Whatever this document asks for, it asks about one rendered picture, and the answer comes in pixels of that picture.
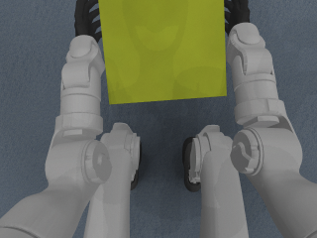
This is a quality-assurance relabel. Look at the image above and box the robot left hand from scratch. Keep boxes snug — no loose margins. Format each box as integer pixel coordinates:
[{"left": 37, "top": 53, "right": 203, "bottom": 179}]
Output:
[{"left": 74, "top": 0, "right": 102, "bottom": 43}]

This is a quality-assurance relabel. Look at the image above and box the left robot upper arm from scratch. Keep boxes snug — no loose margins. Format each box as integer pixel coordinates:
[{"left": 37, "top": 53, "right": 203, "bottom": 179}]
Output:
[{"left": 0, "top": 139, "right": 112, "bottom": 238}]

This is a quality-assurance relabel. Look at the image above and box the carton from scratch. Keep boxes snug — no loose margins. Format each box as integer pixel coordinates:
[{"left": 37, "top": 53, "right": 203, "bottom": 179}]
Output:
[{"left": 98, "top": 0, "right": 227, "bottom": 105}]

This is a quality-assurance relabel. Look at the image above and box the right robot thigh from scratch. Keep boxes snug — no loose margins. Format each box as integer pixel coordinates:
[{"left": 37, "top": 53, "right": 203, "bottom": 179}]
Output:
[{"left": 190, "top": 132, "right": 249, "bottom": 238}]

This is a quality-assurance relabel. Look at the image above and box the right robot shin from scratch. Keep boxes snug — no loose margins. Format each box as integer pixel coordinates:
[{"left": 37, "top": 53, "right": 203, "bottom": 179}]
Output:
[{"left": 188, "top": 125, "right": 233, "bottom": 182}]

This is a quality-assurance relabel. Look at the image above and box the robot right hand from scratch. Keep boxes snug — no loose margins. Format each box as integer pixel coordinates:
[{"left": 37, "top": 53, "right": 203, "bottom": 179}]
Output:
[{"left": 224, "top": 0, "right": 251, "bottom": 37}]

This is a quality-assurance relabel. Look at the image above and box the right robot forearm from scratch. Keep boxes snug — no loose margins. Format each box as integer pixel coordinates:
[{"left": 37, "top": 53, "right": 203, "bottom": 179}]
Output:
[{"left": 225, "top": 22, "right": 303, "bottom": 164}]

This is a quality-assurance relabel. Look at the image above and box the left robot forearm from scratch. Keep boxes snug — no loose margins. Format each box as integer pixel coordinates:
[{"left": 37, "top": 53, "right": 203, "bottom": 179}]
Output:
[{"left": 45, "top": 35, "right": 105, "bottom": 175}]

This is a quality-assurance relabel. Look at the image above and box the right robot upper arm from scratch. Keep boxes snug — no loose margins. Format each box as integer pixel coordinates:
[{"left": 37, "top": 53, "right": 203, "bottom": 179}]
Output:
[{"left": 230, "top": 127, "right": 317, "bottom": 238}]

